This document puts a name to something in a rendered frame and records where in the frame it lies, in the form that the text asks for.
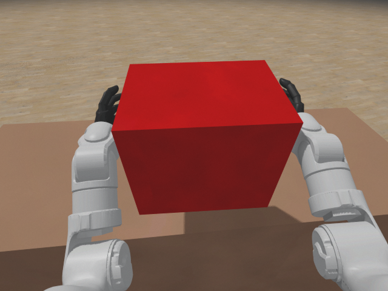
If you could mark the carton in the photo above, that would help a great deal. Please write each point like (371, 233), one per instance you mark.
(200, 136)

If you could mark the pedestal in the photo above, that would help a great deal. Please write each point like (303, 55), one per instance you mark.
(256, 249)

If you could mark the right robot hand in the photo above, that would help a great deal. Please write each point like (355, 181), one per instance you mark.
(292, 94)

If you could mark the robot right forearm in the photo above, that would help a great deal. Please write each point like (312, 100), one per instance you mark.
(333, 194)

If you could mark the left robot hand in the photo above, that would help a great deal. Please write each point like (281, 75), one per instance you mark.
(106, 108)

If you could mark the robot left upper arm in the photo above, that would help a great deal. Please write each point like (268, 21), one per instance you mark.
(97, 266)

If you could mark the robot right upper arm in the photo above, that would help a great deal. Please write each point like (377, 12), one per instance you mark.
(352, 254)

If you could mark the robot left forearm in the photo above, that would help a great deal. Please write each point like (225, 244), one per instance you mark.
(94, 185)

